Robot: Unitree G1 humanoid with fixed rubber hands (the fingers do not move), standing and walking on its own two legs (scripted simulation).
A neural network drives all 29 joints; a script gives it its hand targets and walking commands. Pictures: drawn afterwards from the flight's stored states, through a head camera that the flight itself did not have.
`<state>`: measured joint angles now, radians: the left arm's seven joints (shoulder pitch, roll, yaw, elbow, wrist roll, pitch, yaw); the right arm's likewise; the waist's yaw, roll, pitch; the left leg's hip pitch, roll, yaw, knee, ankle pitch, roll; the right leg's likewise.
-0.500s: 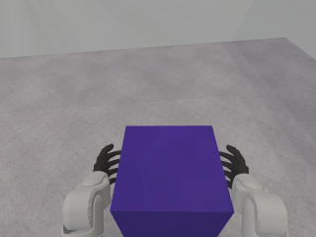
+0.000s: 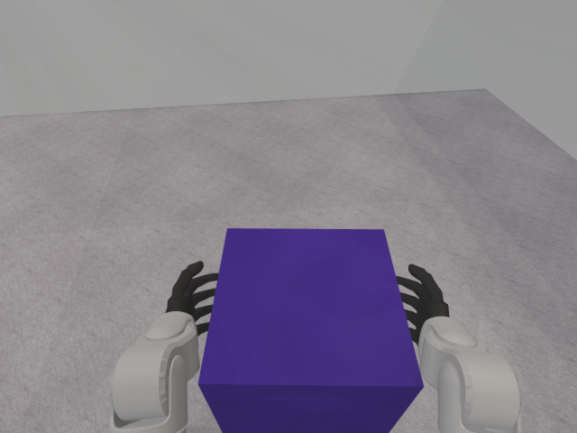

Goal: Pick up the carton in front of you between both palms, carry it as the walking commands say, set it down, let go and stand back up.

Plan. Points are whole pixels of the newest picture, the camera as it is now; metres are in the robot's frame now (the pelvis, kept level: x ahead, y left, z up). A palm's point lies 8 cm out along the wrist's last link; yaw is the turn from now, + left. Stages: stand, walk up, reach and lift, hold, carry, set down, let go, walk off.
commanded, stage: carry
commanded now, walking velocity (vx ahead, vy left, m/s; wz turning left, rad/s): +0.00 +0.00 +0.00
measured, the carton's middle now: (304, 342) +0.26 +0.00 +0.02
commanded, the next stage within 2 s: hold in 1.84 s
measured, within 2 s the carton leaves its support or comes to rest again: neither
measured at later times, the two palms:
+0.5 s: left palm (196, 330) +0.24 +0.13 +0.09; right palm (448, 336) +0.24 -0.17 +0.09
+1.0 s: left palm (194, 372) +0.20 +0.13 +0.07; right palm (454, 380) +0.20 -0.17 +0.07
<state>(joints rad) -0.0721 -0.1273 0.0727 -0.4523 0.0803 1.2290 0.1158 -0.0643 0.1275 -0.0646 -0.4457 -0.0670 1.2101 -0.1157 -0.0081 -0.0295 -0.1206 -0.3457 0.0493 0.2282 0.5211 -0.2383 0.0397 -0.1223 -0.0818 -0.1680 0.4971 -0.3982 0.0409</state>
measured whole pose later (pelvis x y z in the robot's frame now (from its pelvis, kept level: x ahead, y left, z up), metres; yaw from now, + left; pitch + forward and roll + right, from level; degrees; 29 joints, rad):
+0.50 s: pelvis +0.00 -0.02 +0.00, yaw +0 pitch +3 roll +1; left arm -0.05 -0.13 0.07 -0.46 0.07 1.23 0.12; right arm -0.05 0.13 -0.06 -0.46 -0.07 1.23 -0.12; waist 0.00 -0.01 -0.12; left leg -0.33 0.07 0.22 0.55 -0.26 0.01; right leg -0.08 -0.06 -0.17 0.47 -0.44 0.00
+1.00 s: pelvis -0.05 -0.02 +0.00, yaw -1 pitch +1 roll +0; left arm -0.08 -0.13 0.08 -0.22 0.15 1.08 0.07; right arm -0.08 0.13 -0.07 -0.23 -0.14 1.08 -0.06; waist 0.00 -0.01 -0.10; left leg -0.35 0.09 0.22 0.50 -0.16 0.02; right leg -0.14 -0.04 -0.17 0.50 -0.38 -0.02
